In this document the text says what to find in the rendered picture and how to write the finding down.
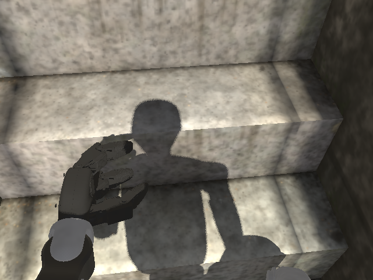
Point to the left robot forearm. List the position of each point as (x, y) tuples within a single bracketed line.
[(68, 254)]

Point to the left robot hand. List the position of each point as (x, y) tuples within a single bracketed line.
[(81, 189)]

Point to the right robot thigh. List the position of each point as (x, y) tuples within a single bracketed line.
[(286, 273)]

